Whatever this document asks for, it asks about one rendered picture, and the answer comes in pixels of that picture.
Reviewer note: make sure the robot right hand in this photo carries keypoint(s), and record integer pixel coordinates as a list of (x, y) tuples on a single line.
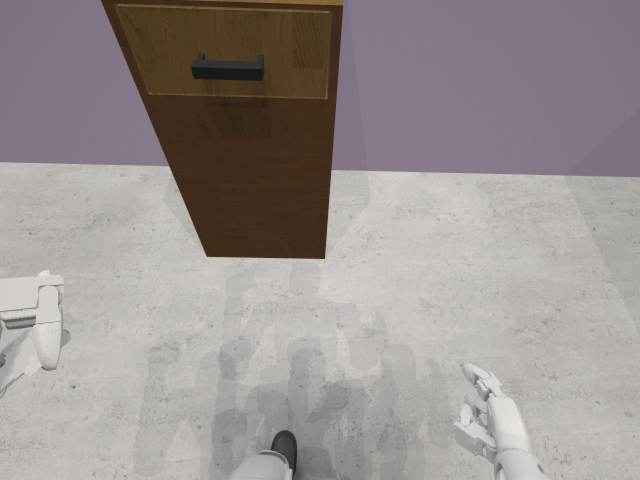
[(500, 427)]

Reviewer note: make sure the cabinet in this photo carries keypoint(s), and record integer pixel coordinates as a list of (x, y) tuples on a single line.
[(254, 171)]

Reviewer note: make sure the robot left foot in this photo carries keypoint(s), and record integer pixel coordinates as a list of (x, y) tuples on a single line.
[(285, 444)]

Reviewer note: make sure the robot left hand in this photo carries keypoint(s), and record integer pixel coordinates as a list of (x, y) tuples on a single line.
[(28, 302)]

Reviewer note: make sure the drawer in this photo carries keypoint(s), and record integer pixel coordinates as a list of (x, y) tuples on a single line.
[(166, 39)]

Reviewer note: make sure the left robot shin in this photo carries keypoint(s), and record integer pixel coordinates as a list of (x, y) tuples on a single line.
[(268, 452)]

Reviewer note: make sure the robot right forearm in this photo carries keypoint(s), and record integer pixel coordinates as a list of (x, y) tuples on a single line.
[(515, 464)]

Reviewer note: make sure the handle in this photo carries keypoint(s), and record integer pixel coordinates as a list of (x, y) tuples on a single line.
[(227, 70)]

